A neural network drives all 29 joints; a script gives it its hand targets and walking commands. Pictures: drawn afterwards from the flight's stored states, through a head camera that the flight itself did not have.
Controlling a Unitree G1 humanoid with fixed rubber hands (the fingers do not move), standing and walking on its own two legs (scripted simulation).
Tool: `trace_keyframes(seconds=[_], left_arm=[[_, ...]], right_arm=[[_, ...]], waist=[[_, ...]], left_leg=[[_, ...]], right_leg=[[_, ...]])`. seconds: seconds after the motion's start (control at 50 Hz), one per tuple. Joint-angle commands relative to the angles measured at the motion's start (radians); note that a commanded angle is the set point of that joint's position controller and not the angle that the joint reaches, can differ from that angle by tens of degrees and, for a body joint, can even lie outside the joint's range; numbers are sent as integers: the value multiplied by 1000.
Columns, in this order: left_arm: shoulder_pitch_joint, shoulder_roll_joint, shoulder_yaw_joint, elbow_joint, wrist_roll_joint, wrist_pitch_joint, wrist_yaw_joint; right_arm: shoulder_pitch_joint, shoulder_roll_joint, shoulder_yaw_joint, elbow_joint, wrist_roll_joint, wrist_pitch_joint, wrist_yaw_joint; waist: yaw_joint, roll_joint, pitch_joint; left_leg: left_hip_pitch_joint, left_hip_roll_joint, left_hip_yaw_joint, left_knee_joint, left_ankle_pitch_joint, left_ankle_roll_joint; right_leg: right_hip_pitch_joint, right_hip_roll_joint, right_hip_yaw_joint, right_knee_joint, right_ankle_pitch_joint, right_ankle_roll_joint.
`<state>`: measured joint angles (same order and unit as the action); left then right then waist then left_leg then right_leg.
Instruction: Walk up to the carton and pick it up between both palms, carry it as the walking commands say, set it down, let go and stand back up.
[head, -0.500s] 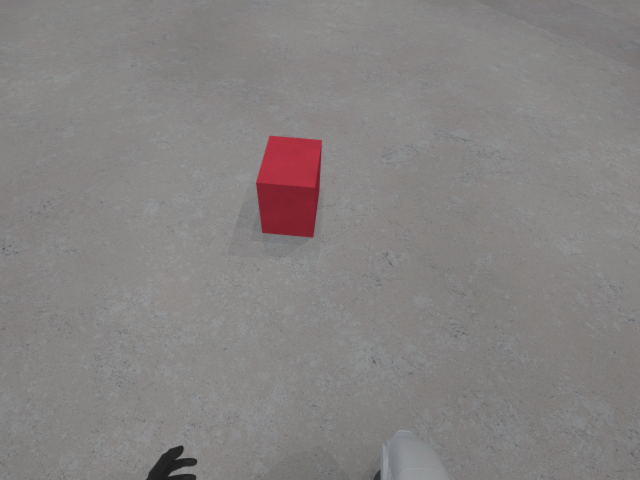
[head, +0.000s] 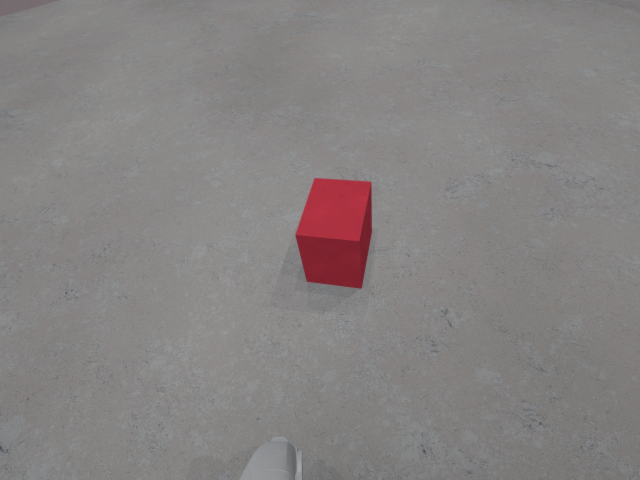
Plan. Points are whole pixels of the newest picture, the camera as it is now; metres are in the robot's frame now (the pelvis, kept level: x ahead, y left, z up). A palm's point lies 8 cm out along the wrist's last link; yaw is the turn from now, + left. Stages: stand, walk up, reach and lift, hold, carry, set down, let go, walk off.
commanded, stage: walk up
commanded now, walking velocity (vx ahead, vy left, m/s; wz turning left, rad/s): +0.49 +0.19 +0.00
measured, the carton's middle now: (338, 233) +1.03 +0.11 -0.64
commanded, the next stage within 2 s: none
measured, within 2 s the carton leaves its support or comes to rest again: neither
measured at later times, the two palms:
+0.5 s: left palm (175, 346) +0.33 +0.33 -0.14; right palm (484, 459) +0.18 -0.16 -0.12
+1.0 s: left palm (208, 308) +0.40 +0.28 -0.12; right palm (481, 299) +0.45 -0.21 -0.16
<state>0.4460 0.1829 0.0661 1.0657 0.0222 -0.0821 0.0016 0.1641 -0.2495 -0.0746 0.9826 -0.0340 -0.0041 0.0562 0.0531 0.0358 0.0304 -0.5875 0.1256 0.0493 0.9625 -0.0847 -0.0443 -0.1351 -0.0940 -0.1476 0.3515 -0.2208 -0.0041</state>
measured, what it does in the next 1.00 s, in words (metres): walks ahead: left foot, then right foot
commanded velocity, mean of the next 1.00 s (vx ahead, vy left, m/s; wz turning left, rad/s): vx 0.39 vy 0.04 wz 0.00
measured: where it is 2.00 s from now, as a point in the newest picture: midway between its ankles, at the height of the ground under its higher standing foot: (344, 390)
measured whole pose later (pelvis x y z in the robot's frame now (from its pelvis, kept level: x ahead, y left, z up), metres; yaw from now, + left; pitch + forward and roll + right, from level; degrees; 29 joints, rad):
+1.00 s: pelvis +0.41 +0.03 +0.00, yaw +0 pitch +0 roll +3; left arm 0.33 0.18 0.07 1.03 0.02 -0.05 0.01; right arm 0.23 -0.23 -0.08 1.02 -0.03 0.03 0.02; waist 0.02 0.04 0.03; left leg -0.48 0.09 0.04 0.98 -0.24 -0.05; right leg -0.26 -0.10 -0.14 0.41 -0.16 -0.02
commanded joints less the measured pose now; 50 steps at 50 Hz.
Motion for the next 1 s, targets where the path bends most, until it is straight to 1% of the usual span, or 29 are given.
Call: trace_keyframes(seconds=[0.0,0.1,0.12,0.16,0.18,0.2,0.22,0.24,0.26,0.28,0.3,0.32,0.36,0.4,0.46,0.54,0.58,0.6,0.64,0.68,0.7,0.72,0.74,0.76,0.78,0.82,0.84,0.88,0.98], left_arm=[[27,134,18,-46,-3,-14,6],[80,172,32,-40,5,-4,13],[73,180,34,-42,5,-1,13],[38,146,21,-39,0,10,7],[43,147,17,-35,-4,13,6],[65,128,5,-37,-2,12,1],[64,82,-12,-67,1,8,-5],[32,41,-18,-119,3,1,-5],[-50,102,1,-115,12,5,1],[-69,102,8,-90,9,2,1],[-53,82,7,-70,5,2,-3],[-31,69,7,-55,4,12,-9],[-20,65,10,-42,9,44,-23],[-100,70,14,-68,16,66,-33],[-233,57,10,-115,17,81,-44],[-373,42,-7,-162,-1,85,-53],[-414,41,-14,-188,-8,76,-50],[-414,37,-19,-202,-8,66,-50],[-384,59,-8,-191,-5,52,-34],[-246,91,6,-138,-1,28,-14],[-125,145,17,-95,9,15,-4],[-10,227,35,-81,15,11,3],[77,313,66,-70,-19,22,4],[9,300,66,-76,-27,31,14],[-90,232,49,-90,-19,29,21],[-195,127,22,-95,-9,27,21],[-204,102,12,-98,-8,25,15],[-162,95,9,-89,-4,18,7],[-76,129,23,-62,0,18,15]], right_arm=[[-60,8,13,-62,4,0,19],[-206,-6,20,-115,11,-8,26],[-209,-13,19,-122,12,-11,24],[-151,-5,25,-115,-1,-31,6],[-48,-36,10,-76,-4,-43,-5],[94,-85,-9,-23,-9,-57,-19],[267,-163,-29,12,-15,-68,-33],[384,-288,-50,39,-9,-59,-44],[326,-250,-39,41,11,-55,-43],[234,-176,-25,17,8,-68,-42],[157,-122,-13,-3,5,-82,-40],[119,-75,1,-3,7,-92,-41],[135,-39,14,19,9,-105,-42],[182,-40,16,34,13,-110,-44],[242,-46,17,46,15,-108,-52],[296,-57,12,62,14,-101,-64],[310,-58,7,74,15,-97,-64],[311,-55,3,93,15,-85,-68],[316,-65,0,112,18,-73,-70],[315,-72,3,125,28,-64,-72],[336,-37,15,127,29,-65,-73],[384,30,28,109,34,-65,-75],[440,-13,-4,126,24,-46,-79],[393,-37,-22,114,18,-30,-75],[337,-8,-14,94,4,-23,-65],[303,31,-4,84,4,-2,-56],[318,39,-1,92,5,9,-52],[304,43,1,88,1,25,-45],[133,14,-3,16,3,39,-29]], waist=[[-12,-196,84],[31,-217,102],[28,-230,93],[-4,-284,38],[-41,-189,7],[-84,-56,-59],[-151,141,-169],[-200,405,-253],[-182,223,-189],[-148,73,-115],[-94,4,-64],[-52,24,-46],[-25,102,-36],[-32,129,-10],[-57,122,32],[-100,125,78],[-117,159,82],[-100,209,66],[-99,173,67],[-45,57,15],[-7,-26,-69],[29,-256,-201],[50,-321,-314],[13,-156,-258],[-18,-109,-147],[-76,-171,-37],[-89,-203,-47],[-89,-216,-63],[-44,-227,1]], left_leg=[[-30,17,10,-163,62,-16],[45,-2,44,-363,40,-6],[77,-6,44,-390,7,-1],[264,-35,91,-439,-73,7],[404,-57,130,-477,-74,6],[583,-70,132,-496,-111,15],[782,132,-126,-550,-266,63],[902,347,-551,-745,-410,185],[811,368,-601,-794,-451,222],[712,356,-517,-750,-291,196],[594,305,-395,-723,-74,168],[506,248,-285,-725,50,147],[439,189,-159,-728,171,132],[442,176,-108,-737,226,137],[473,183,-79,-754,269,144],[506,174,-16,-755,314,125],[503,155,18,-747,256,109],[472,102,41,-744,155,113],[463,124,16,-703,160,121],[458,88,53,-499,264,93],[360,39,66,-343,141,63],[169,-15,81,-64,-274,26],[101,-91,-21,158,-566,29],[76,-53,-107,257,-503,27],[69,-24,-108,266,-400,22],[113,9,-89,195,-264,9],[148,-3,-70,178,-230,9],[153,-22,-39,150,-185,7],[89,-14,-17,-45,-128,-17]], right_leg=[[-27,-218,153,-218,100,-64],[48,-240,133,-228,121,-73],[58,-240,124,-211,141,-74],[14,-174,69,-129,70,-65],[-35,-153,47,-13,101,-55],[-104,-104,19,190,158,-40],[-269,-68,24,504,-79,-19],[-541,44,59,813,-419,3],[-644,-8,159,936,-328,-4],[-644,-46,180,964,-214,-9],[-571,-82,179,920,-107,-2],[-499,-98,182,866,-58,9],[-432,-80,154,832,-17,28],[-459,-67,134,780,34,36],[-510,-55,103,656,92,49],[-466,-26,57,409,160,49],[-389,-5,28,307,157,39],[-308,10,21,283,105,34],[-234,34,4,248,65,29],[-56,54,-21,97,125,22],[128,-16,42,116,240,5],[320,-291,318,112,491,-74],[335,-472,628,-31,518,-168],[250,-483,649,-55,442,-141],[117,-421,523,-51,393,-117],[-64,-273,307,-77,343,-75],[-92,-238,245,-77,355,-65],[-98,-220,200,-84,342,-61],[-113,-234,209,-179,15,-76]])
